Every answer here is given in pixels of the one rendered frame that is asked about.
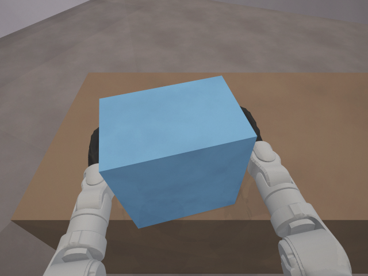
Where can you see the robot right hand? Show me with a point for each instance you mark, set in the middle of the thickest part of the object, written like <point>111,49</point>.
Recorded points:
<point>252,122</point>

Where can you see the robot left hand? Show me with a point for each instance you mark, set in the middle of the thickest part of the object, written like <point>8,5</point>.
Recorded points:
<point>93,156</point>

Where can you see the right robot upper arm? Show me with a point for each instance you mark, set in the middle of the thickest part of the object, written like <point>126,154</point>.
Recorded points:
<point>312,253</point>

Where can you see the left robot upper arm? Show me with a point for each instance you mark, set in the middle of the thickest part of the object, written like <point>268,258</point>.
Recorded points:
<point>90,267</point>

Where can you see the robot right forearm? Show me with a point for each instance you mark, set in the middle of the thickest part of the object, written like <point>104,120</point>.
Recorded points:
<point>290,214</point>

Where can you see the robot left forearm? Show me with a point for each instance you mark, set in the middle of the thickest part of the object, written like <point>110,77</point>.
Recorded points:
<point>85,237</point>

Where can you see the pedestal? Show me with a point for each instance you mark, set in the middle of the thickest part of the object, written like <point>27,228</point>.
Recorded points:
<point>317,122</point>

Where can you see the carton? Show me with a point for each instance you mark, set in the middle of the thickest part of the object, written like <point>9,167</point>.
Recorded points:
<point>174,151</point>

